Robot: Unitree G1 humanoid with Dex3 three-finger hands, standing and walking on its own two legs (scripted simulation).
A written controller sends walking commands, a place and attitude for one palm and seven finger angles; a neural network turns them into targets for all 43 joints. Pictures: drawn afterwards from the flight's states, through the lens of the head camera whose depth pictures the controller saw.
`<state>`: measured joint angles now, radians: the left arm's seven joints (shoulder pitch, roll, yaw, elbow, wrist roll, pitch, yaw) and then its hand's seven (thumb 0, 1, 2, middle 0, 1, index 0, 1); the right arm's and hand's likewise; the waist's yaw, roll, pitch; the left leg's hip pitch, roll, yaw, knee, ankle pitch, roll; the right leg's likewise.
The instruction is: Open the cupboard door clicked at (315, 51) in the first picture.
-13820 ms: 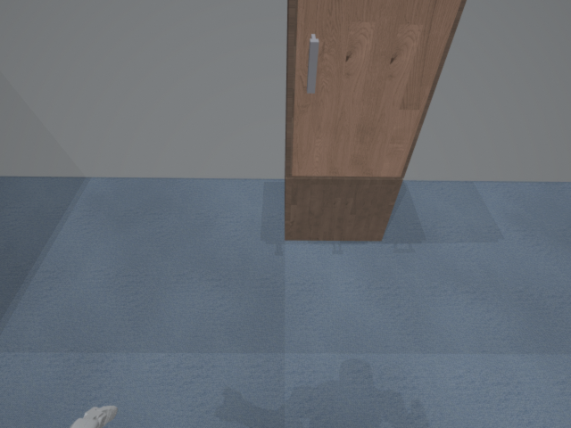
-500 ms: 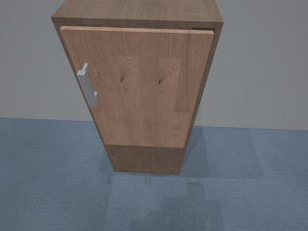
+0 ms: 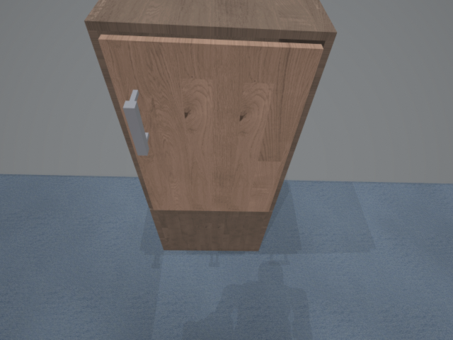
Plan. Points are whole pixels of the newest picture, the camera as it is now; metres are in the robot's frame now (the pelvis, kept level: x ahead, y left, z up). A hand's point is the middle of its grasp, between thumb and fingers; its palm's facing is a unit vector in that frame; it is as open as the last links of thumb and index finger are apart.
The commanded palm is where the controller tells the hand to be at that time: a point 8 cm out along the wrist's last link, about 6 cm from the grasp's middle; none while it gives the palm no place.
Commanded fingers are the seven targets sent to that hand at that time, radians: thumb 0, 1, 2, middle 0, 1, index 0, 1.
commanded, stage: come to a stop and stand still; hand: left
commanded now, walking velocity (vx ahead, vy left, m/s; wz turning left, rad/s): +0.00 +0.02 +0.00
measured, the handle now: (139, 123) +0.52 +0.21 +0.06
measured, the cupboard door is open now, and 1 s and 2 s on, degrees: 0 0 0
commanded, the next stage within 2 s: look again from close up in 0.88 s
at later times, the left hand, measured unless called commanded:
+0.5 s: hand out of the picture +0.04 +0.14 -0.18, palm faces +0.03 -0.97 -0.23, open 7.3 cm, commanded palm none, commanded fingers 0.00 0.90 0.90 -0.20 -0.30 -0.20 -0.30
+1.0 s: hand out of the picture +0.03 +0.12 -0.18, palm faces +0.04 -0.98 -0.21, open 7.4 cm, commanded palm none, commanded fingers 0.00 0.90 0.90 -0.20 -0.30 -0.20 -0.30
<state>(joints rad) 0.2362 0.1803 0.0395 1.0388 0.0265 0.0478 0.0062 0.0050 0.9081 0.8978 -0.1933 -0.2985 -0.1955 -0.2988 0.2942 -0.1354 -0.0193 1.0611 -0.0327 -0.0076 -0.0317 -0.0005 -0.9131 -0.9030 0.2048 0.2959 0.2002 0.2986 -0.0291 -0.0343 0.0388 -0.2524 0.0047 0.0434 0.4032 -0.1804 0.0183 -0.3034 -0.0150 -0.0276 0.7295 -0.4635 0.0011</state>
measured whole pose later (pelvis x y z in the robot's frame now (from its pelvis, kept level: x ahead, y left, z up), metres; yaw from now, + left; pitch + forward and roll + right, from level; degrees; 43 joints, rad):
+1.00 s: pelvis +0.04 -0.06 +0.00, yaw +0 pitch -1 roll +1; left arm 0.31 0.16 -0.01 1.11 0.02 -0.02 0.04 0.00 0.90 0.90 -0.20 -0.30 -0.20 -0.30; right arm 0.24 -0.16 0.01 1.13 -0.01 -0.01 -0.03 0.00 -0.91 -0.90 0.20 0.30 0.20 0.30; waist 0.01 -0.01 0.01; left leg -0.16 0.02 0.08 0.44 -0.27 -0.01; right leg -0.09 0.05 -0.06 0.43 -0.33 -0.07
